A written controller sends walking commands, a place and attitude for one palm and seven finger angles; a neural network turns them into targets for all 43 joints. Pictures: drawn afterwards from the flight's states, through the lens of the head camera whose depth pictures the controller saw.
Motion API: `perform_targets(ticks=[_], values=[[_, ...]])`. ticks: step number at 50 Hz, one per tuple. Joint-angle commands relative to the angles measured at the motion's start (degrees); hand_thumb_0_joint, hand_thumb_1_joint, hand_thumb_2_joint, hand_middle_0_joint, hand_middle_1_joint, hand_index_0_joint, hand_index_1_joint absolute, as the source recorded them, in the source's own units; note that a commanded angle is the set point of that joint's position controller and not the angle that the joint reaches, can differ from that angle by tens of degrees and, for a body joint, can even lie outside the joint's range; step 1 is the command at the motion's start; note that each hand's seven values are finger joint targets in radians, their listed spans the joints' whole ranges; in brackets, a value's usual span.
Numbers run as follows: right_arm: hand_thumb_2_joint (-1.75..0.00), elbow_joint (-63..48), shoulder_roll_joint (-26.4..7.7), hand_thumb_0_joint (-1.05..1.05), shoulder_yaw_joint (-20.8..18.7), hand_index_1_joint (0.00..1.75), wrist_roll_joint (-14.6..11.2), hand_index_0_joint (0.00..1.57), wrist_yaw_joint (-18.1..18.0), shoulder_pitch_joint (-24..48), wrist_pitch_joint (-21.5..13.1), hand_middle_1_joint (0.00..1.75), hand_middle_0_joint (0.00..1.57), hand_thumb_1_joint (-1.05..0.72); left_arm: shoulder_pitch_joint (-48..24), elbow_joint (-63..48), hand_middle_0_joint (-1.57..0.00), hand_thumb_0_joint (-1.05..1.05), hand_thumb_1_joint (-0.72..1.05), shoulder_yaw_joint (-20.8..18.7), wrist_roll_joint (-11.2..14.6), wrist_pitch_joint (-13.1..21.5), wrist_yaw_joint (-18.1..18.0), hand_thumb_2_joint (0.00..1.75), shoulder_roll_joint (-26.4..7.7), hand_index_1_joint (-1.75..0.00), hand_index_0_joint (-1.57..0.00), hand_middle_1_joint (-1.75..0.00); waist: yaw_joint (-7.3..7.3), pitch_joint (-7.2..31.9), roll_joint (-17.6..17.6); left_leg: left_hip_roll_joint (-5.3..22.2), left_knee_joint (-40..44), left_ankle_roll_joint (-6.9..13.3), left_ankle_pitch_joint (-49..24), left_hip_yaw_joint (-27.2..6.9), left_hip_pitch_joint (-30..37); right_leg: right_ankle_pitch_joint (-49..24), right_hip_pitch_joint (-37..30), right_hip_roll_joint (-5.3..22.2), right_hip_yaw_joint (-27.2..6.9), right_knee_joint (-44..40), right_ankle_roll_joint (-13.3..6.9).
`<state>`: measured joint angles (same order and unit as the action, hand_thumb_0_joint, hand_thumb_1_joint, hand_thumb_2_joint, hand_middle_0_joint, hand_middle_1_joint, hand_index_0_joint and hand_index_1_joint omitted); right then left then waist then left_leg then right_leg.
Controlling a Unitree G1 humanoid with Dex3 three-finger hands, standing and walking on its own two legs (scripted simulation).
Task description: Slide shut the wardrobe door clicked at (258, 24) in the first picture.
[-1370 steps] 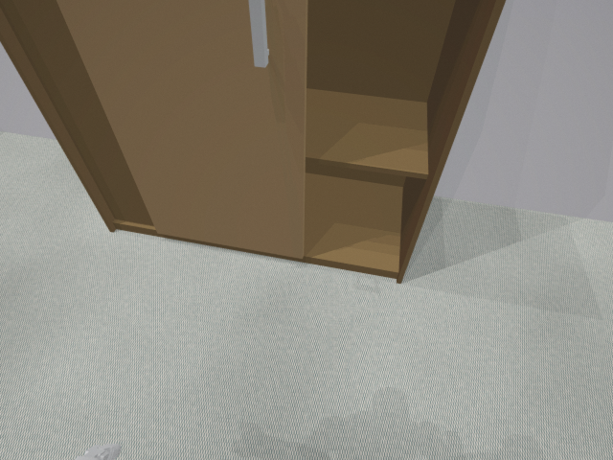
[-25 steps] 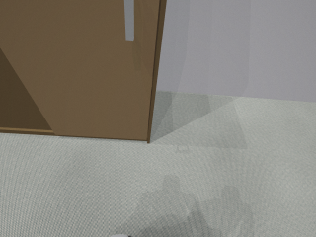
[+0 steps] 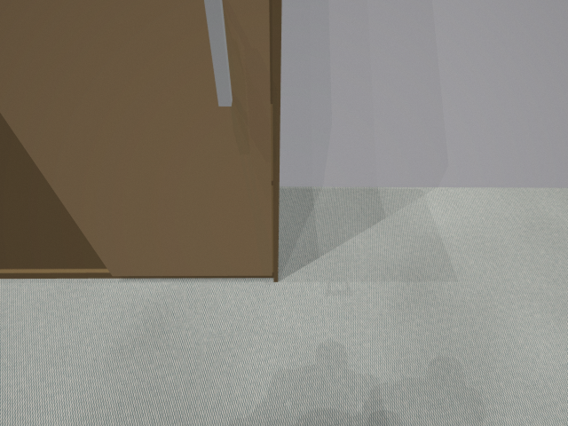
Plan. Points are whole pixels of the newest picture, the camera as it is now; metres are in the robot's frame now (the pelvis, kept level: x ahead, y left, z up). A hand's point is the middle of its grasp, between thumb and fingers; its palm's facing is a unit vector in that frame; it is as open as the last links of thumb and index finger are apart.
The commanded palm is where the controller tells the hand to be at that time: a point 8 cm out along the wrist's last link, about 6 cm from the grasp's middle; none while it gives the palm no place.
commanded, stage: let the arm hang, fingers relaxed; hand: left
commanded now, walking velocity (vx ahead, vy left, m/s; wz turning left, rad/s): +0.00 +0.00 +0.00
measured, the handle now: (220, 47) +0.74 +0.17 +0.18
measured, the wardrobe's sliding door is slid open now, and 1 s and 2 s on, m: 0.00 0.00 0.00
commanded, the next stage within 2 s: look to check the result in 0.20 s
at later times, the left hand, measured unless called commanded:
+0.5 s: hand out of the picture +0.02 +0.17 -0.18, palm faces -0.01 -0.98 -0.20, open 7.4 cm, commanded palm none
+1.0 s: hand out of the picture +0.04 +0.17 -0.18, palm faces -0.01 -0.98 -0.19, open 7.4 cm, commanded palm none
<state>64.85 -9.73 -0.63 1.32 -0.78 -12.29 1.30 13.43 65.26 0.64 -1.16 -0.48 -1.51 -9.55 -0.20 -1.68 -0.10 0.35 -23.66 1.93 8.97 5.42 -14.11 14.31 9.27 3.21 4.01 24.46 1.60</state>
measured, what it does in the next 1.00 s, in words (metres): stands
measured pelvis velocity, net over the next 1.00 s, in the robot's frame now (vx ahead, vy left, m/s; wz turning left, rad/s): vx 0.03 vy -0.01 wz -0.01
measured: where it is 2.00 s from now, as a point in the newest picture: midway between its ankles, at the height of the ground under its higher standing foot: outside the picture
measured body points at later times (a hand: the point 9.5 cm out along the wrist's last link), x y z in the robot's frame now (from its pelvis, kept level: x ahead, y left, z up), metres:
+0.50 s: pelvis +0.02 -0.01 +0.00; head +0.04 +0.00 +0.45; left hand +0.02 +0.22 -0.16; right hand +0.03 -0.24 -0.16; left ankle +0.04 +0.10 -0.74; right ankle -0.01 -0.13 -0.74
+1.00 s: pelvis +0.03 -0.01 +0.00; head +0.05 +0.00 +0.45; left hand +0.04 +0.22 -0.16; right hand +0.05 -0.24 -0.15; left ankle +0.04 +0.10 -0.74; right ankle -0.01 -0.13 -0.74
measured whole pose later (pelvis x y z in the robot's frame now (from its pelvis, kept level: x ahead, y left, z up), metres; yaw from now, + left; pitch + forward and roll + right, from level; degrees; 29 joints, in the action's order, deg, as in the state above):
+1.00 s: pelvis +0.03 -0.01 +0.00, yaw +0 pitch -1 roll +0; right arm 66.3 -9.5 0.0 1.1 -1.3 -11.2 0.7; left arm 13.1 66.2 0.4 -0.9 -0.3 -1.7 -10.3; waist -0.1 -3.0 -1.2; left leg 0.8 -22.3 1.2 11.2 5.7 -10.2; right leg 15.2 4.5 2.6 3.8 20.8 1.4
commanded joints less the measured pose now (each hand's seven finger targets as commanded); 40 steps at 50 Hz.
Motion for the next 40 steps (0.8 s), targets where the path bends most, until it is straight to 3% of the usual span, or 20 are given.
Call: perform_targets(ticks=[1,4,10,15,40], values=[[-0.90,-1.04,-5.68,0.00,-0.62,0.30,-0.25,0.20,-0.26,-2.55,-0.52,0.30,0.20,-0.90,3.69,-0.71,-0.20,0.00,0.90,-1.29,-0.10,0.43,-0.70,0.90,-6.81,-0.30,-0.20,-0.30,-0.11,-2.65,0.50,5.98,5.85,-0.40,1.84,-7.40,1.56,-0.32,4.07,3.60,-4.38,-6.47,-2.25],[-0.90,-0.87,-5.72,0.00,-0.53,0.30,-0.20,0.20,-0.39,-2.11,-0.65,0.30,0.20,-0.90,3.50,-0.72,-0.20,0.00,0.90,-1.38,0.02,0.54,-0.64,0.90,-6.69,-0.30,-0.20,-0.30,-0.02,-1.63,2.29,6.06,5.53,-0.49,0.24,-7.07,2.24,-1.92,3.02,3.55,-4.66,-6.49,-2.36],[-0.90,-0.93,-6.23,0.00,-0.50,0.30,-0.39,0.20,-0.49,-2.14,-0.76,0.30,0.20,-0.90,3.09,-0.85,-0.20,0.00,0.90,-1.42,0.08,0.73,-0.71,0.90,-7.15,-0.30,-0.20,-0.30,0.04,0.34,0.15,6.36,4.06,-0.47,-4.62,-6.84,4.52,-5.20,1.32,3.75,-4.29,-6.64,-2.24],[-0.90,-0.66,-6.42,0.00,-0.43,0.30,-0.45,0.20,-0.61,-2.21,-0.80,0.30,0.20,-0.90,3.16,-0.65,-0.20,0.00,0.90,-1.43,0.12,0.72,-0.76,0.90,-7.08,-0.30,-0.20,-0.30,-0.01,0.45,0.33,6.49,3.73,-0.41,-6.86,-6.62,5.60,-6.84,0.75,3.90,-4.24,-6.72,-2.16],[-0.90,-0.14,-6.69,0.00,-0.23,0.30,-0.56,0.20,-0.82,-1.37,-0.94,0.30,0.20,-0.90,3.93,0.20,-0.20,0.00,0.90,-1.27,0.11,0.77,-0.84,0.90,-6.90,-0.30,-0.20,-0.30,-0.05,0.00,-0.27,6.78,4.02,-0.42,-8.66,-6.17,7.44,-8.31,-0.29,3.95,-4.20,-7.51,-1.83]])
